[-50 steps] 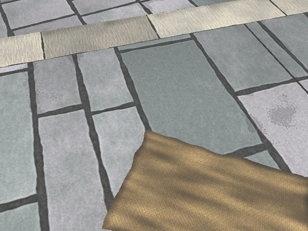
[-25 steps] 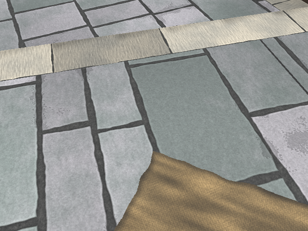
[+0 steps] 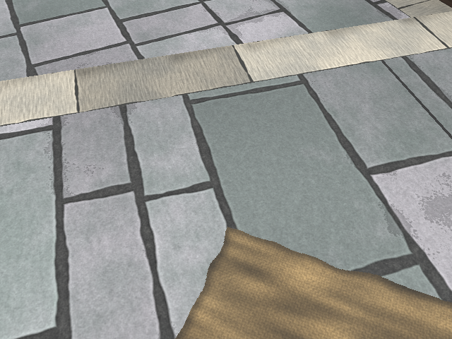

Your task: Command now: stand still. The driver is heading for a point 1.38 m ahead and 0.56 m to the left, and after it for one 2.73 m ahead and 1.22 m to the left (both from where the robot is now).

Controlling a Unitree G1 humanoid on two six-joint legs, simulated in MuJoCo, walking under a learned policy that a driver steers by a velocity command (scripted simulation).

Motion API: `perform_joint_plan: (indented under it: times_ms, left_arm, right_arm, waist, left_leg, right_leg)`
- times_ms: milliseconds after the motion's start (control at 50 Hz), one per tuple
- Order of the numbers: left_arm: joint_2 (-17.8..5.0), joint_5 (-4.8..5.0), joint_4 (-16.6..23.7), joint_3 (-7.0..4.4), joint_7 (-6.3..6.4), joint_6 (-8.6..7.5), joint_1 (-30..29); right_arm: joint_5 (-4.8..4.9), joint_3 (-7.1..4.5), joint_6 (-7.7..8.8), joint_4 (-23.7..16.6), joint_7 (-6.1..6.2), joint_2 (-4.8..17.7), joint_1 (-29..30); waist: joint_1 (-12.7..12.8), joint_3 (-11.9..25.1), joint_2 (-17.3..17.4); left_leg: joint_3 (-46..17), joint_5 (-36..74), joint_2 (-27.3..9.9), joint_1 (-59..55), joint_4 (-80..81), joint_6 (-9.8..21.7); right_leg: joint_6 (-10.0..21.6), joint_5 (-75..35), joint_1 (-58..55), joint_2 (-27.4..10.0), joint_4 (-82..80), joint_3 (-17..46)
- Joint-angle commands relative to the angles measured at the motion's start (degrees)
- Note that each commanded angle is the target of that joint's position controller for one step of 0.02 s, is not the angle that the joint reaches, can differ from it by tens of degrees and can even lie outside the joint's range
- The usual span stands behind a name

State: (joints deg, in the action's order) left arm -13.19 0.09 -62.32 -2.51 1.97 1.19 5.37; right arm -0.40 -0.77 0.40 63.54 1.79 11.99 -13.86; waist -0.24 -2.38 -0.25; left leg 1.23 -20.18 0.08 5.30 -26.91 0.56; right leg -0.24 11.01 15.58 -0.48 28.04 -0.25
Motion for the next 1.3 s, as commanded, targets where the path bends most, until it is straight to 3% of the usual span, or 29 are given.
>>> perform_joint_plan:
  times_ms: [20, 400, 1000, 1020, 1040, 1080, 1100, 1120, 1160, 1200, 1220, 1240, 1260, 1280, 1300]
  left_arm:
    - [-6.03, -0.03, 1.40, -0.95, 0.27, -0.41, -0.54]
    - [-4.81, 0.05, -0.92, -0.62, 0.64, -0.43, 2.61]
    - [-3.61, 0.27, -1.33, -0.48, 0.98, -0.38, 5.62]
    - [-2.96, 0.25, -1.84, -0.33, 0.98, -0.32, 6.52]
    - [-3.00, 0.47, -1.94, -0.43, 0.99, -0.28, 6.64]
    - [-3.28, 0.72, -0.79, -0.73, 0.75, -0.98, 4.51]
    - [-2.70, 0.92, 0.63, -0.61, 0.27, -1.98, 1.99]
    - [-1.99, 1.12, 1.88, -0.36, -0.34, -3.12, 0.05]
    - [-2.61, 1.78, 3.46, -0.54, -1.37, -4.95, -1.68]
    - [-2.91, 2.33, 4.23, -0.68, -2.21, -6.40, -1.42]
    - [-2.73, 2.35, 3.50, -0.91, -2.52, -6.77, 0.54]
    - [-2.46, 2.37, 1.18, -1.34, -2.71, -6.83, 6.05]
    - [-3.59, 2.18, -1.49, -2.37, -2.66, -6.55, 12.89]
    - [-5.89, 2.06, -3.36, -3.57, -2.49, -6.39, 20.99]
    - [-13.22, 1.81, -3.82, -5.19, -2.07, -6.47, 29.40]
  right_arm:
    - [-0.03, -0.85, 0.33, -0.79, 0.24, 5.75, -3.47]
    - [0.07, -0.55, 0.75, -0.52, 0.50, 3.94, -8.28]
    - [0.24, -0.72, 1.06, -1.12, 0.54, 2.14, -12.99]
    - [0.32, -0.71, 0.99, -0.54, 0.60, 1.79, -14.22]
    - [0.63, -1.06, 0.83, -0.45, 0.76, 2.62, -14.60]
    - [1.31, -2.20, 0.87, -1.74, 1.15, 5.94, -14.58]
    - [1.76, -2.96, 1.32, -2.17, 1.21, 8.10, -15.23]
    - [1.96, -3.67, 1.96, -2.58, 1.23, 9.67, -14.70]
    - [1.39, -3.68, 3.29, -3.06, 0.93, 8.11, -14.76]
    - [2.00, -3.75, 3.61, -3.77, 0.36, 7.58, -13.63]
    - [2.22, -3.79, 3.42, -4.16, 0.09, 7.89, -12.41]
    - [2.30, -3.84, 3.10, -4.61, -0.16, 8.35, -10.89]
    - [1.96, -3.78, 3.12, -5.10, -0.31, 8.72, -10.51]
    - [1.86, -3.35, 3.53, -5.94, -0.42, 7.80, -8.31]
    - [1.46, -2.10, 4.38, -8.60, -0.44, 3.11, -7.48]
  waist:
    - [0.12, 1.13, 0.83]
    - [0.37, -0.16, 0.54]
    - [0.40, -0.69, 0.68]
    - [0.31, 0.51, 1.06]
    - [0.18, -0.58, 2.12]
    - [-1.11, -5.11, 6.37]
    - [-2.10, -7.86, 9.35]
    - [-2.51, -10.55, 10.71]
    - [-2.50, -12.26, 9.21]
    - [-1.58, -10.57, 7.27]
    - [-0.19, -8.91, 6.58]
    - [2.38, -6.59, 6.31]
    - [4.96, -3.36, 5.85]
    - [9.06, 0.14, 1.74]
    - [10.77, 5.04, -15.15]
  left_leg:
    - [-2.07, 10.50, -2.50, 8.58, 6.38, 0.72]
    - [-1.58, 7.22, -2.11, 9.91, 7.24, 0.78]
    - [-1.40, 8.94, -2.07, 10.05, 7.10, 0.84]
    - [-1.22, 3.00, -1.79, 9.54, 7.78, 1.21]
    - [-2.15, -6.00, -1.99, 10.41, 8.74, 2.34]
    - [-9.96, -23.92, -7.04, 11.03, 13.05, 6.87]
    - [-17.14, -28.26, -12.83, 9.68, 16.88, 9.93]
    - [-23.02, -27.36, -18.03, 9.11, 19.04, 12.69]
    - [-24.83, -17.21, -20.81, 2.27, 18.41, 13.95]
    - [-19.21, -8.64, -18.22, -0.85, 15.83, 11.52]
    - [-15.04, -5.91, -15.65, 2.08, 14.21, 10.11]
    - [-11.15, -3.07, -12.99, 8.02, 11.40, 8.88]
    - [-8.51, 5.74, -10.33, 12.99, 6.33, 7.90]
    - [-3.68, 14.71, -6.84, 17.88, -6.42, 5.44]
    - [3.62, 6.68, 1.02, 30.27, -30.00, 0.36]
  right_leg:
    - [2.35, -10.95, -7.83, -1.88, -2.20, 1.88]
    - [2.21, -8.34, -6.88, -1.75, -2.92, 2.19]
    - [2.24, -9.89, -6.73, -1.71, -2.40, 2.32]
    - [2.20, -3.93, -7.14, -0.81, -1.99, 1.30]
    - [2.16, 4.97, -5.59, 0.84, -0.16, -0.40]
    - [2.20, 17.99, 3.74, 3.45, 7.12, -3.67]
    - [2.42, 15.61, 9.56, 2.95, 12.68, -4.66]
    - [3.14, 13.03, 14.03, 0.09, 17.51, -2.87]
    - [4.40, 17.14, 23.42, -3.59, 22.00, 0.01]
    - [5.07, 16.77, 21.07, -4.21, 14.20, -0.73]
    - [4.87, 13.11, 13.33, -2.43, 8.61, -3.39]
    - [4.25, 5.81, 1.36, 0.62, 3.92, -6.73]
    - [3.72, 2.25, -9.95, 3.91, 3.35, -8.32]
    - [5.34, 2.90, -19.25, 0.39, 0.66, -2.00]
    - [13.11, 10.40, -28.90, -15.14, -10.48, 24.80]
